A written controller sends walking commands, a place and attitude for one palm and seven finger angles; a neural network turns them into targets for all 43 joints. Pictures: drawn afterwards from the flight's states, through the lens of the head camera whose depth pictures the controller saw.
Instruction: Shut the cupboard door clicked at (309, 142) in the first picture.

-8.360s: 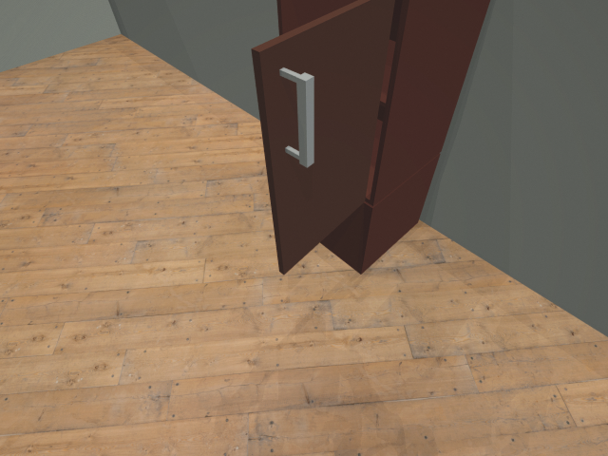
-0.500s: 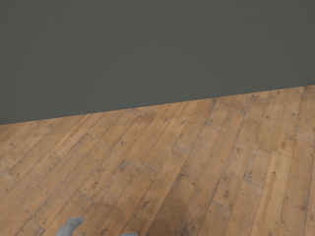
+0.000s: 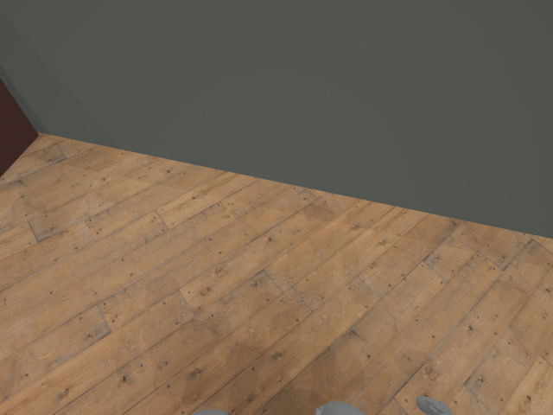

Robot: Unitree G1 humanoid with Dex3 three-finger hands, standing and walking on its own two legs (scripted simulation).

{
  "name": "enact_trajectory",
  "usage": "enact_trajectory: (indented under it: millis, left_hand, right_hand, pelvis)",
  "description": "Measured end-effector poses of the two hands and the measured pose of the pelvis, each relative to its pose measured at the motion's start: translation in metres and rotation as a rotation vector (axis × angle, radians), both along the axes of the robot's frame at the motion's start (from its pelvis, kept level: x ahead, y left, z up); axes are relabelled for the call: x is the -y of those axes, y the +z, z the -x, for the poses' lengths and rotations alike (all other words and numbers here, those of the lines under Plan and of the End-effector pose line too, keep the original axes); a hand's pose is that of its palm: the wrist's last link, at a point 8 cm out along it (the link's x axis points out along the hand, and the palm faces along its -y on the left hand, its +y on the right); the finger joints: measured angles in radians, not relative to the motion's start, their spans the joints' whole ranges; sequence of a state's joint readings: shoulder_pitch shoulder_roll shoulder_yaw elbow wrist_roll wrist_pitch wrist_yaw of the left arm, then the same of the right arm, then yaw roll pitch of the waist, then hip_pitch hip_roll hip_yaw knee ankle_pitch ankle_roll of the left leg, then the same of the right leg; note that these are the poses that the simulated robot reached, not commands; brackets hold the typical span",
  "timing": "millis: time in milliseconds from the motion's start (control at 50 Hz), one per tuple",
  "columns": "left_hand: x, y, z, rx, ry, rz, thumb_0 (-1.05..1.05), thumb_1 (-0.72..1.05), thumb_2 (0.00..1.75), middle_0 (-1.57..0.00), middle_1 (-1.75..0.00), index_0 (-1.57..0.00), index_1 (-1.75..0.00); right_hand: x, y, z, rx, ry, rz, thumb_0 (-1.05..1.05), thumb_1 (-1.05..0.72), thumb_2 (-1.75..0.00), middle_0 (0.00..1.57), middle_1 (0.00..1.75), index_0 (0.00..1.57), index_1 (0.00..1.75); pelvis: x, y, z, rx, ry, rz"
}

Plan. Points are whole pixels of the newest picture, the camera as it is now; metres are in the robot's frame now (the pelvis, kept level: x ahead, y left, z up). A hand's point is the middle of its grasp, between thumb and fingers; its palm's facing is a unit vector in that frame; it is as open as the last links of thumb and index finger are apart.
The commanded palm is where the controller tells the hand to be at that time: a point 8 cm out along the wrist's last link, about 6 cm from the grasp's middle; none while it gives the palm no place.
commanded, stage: walk to a spot facing it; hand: left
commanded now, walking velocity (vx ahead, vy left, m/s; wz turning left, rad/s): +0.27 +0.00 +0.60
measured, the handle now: out of the picture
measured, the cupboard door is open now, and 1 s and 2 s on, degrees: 94 94 94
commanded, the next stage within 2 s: turn to face it in 1.86 s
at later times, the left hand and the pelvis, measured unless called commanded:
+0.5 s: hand out of the picture +0.08 +0.15 -0.14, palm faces +0.32 -0.92 -0.23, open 7.3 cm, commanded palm none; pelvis +0.10 -0.04 +0.02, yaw +19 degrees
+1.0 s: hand (106, 339) +0.23 +0.30 -0.16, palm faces +0.53 -0.83 -0.16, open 7.4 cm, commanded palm none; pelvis +0.26 +0.11 +0.01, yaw +31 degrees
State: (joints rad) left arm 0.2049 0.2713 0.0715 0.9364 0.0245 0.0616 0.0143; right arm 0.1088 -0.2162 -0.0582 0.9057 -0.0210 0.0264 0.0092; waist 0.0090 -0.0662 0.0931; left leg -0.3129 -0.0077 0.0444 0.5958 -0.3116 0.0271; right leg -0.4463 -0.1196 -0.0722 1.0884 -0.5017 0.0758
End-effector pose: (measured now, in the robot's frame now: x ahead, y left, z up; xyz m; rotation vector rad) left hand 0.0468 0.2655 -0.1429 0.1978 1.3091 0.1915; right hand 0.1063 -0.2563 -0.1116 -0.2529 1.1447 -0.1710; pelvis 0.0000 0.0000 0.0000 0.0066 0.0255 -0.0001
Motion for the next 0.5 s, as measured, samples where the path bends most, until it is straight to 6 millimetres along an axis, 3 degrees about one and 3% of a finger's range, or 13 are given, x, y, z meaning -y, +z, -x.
enact_trajectory:
  millis: [140,240,300,380,500]
  left_hand:
    - [0.007,0.023,-0.029,0.105,0.026,0.002,0.01,0.91,0.9,-0.2,-0.3,-0.19,-0.3]
    - [0.027,0.032,-0.058,0.175,0.028,-0.011,0.0,0.91,0.9,-0.2,-0.3,-0.19,-0.3]
    - [0.04,0.034,-0.065,0.226,0.061,-0.032,0.0,0.9,0.9,-0.2,-0.3,-0.19,-0.3]
    - [0.055,0.04,-0.049,0.2,0.16,-0.027,0.0,0.9,0.9,-0.2,-0.3,-0.2,-0.3]
    - [0.075,0.034,-0.007,0.048,0.3,0.014,0.0,0.92,0.9,-0.2,-0.3,-0.2,-0.3]
  right_hand:
    - [-0.005,-0.003,-0.001,-0.05,0.047,-0.036,0.0,-0.9,-0.9,0.21,0.3,0.2,0.3]
    - [0.01,-0.019,0.001,-0.116,0.049,-0.075,0.0,-0.9,-0.9,0.21,0.3,0.2,0.3]
    - [0.023,-0.032,-0.008,-0.164,0.068,-0.084,0.0,-0.9,-0.9,0.21,0.3,0.2,0.3]
    - [0.03,-0.024,-0.045,-0.196,0.139,-0.081,0.0,-0.9,-0.9,0.2,0.3,0.2,0.3]
    - [0.014,-0.009,-0.128,-0.15,0.252,-0.07,0.01,-0.91,-0.9,0.2,0.3,0.2,0.3]
  pelvis:
    - [0.008,0.01,-0.014,-0.004,0.066,0.006]
    - [0.027,0.007,-0.033,-0.002,0.119,-0.002]
    - [0.039,0.0,-0.047,0.009,0.171,-0.006]
    - [0.044,0.011,-0.069,0.015,0.24,-0.018]
    - [0.039,0.019,-0.104,0.003,0.337,-0.028]
